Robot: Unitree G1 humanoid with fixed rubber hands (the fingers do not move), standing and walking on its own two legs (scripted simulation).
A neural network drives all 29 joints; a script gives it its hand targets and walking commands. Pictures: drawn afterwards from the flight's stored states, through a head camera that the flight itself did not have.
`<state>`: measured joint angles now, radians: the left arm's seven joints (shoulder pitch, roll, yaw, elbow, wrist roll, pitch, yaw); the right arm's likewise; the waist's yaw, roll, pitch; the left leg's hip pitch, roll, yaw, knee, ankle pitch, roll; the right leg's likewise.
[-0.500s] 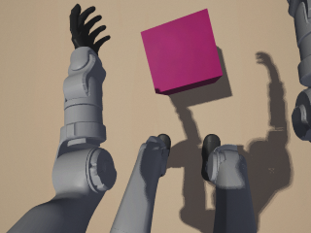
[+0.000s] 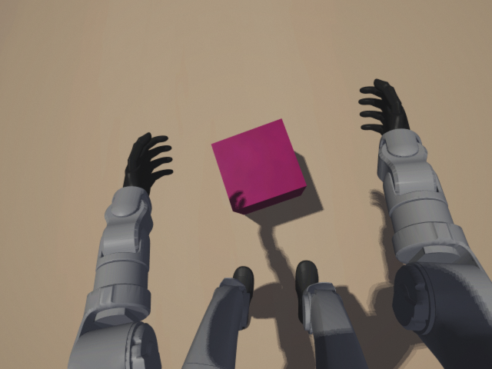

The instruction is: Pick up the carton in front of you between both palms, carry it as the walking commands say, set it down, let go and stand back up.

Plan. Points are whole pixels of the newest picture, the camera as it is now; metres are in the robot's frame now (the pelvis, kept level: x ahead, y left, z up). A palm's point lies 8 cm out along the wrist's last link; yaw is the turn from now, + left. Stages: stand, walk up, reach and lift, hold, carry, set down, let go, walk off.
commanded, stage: let go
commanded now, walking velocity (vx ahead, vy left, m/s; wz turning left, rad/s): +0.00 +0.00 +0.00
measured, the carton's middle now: (260, 172) +0.49 +0.09 -0.57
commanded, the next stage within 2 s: stand in 1.20 s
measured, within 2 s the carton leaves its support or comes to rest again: neither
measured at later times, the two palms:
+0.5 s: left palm (65, 291) +0.22 +0.27 +0.00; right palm (425, 223) +0.34 -0.15 -0.02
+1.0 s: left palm (68, 293) +0.23 +0.25 +0.02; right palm out of the picture +0.22 -0.22 +0.01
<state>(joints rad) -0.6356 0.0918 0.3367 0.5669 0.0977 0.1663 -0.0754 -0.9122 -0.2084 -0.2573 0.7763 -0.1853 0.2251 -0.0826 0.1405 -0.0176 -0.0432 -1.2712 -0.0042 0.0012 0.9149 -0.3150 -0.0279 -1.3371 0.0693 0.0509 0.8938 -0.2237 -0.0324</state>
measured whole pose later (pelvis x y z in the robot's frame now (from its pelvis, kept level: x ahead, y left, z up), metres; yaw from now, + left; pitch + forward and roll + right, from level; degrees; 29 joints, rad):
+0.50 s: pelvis +0.06 +0.04 +0.07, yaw +2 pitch +12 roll -1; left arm 0.14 0.17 0.00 0.44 -0.04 0.02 -0.08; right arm -0.08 -0.17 -0.13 0.59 -0.08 0.03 -0.05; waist 0.12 0.06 0.00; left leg -0.47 -0.04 -0.04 0.58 -0.31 0.02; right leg -0.50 0.02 0.02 0.53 -0.24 0.00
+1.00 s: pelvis +0.06 +0.01 +0.08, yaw +2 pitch -5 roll +0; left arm 0.19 0.22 0.03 0.41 0.04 0.19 -0.05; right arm 0.25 -0.22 -0.03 0.44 0.02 0.10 0.05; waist -0.01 0.01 0.10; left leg -0.09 -0.02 -0.06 0.48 -0.31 0.00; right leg -0.13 0.04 0.01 0.46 -0.25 -0.02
